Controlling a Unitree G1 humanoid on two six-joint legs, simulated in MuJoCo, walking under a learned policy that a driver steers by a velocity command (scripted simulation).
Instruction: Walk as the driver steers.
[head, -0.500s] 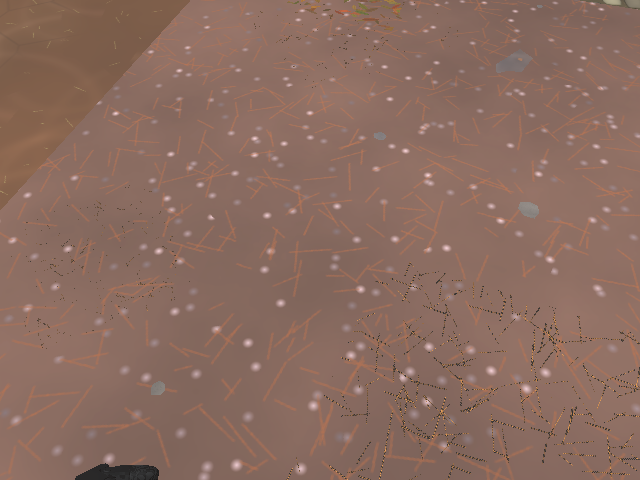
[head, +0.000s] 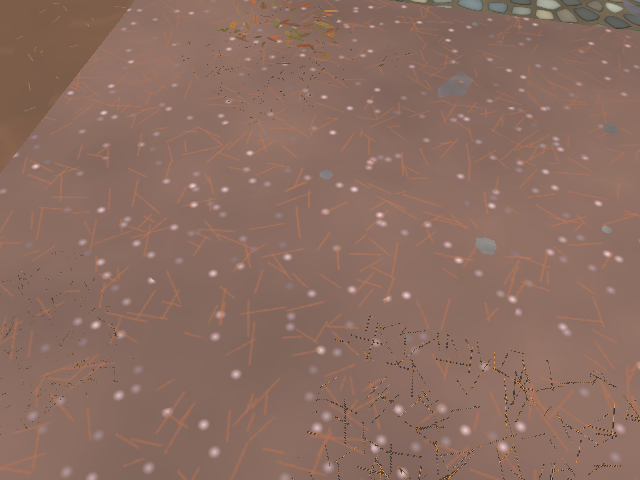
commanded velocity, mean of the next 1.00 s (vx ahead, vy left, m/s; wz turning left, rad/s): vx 0.06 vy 0.00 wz -0.35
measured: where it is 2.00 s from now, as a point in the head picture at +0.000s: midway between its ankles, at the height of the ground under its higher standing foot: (453, 456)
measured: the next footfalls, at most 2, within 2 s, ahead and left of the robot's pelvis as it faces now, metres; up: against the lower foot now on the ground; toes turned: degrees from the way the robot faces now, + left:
right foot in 0.38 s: +0.04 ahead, -0.15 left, +0.00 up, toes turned -21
left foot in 0.80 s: +0.11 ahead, +0.08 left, +0.00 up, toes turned -21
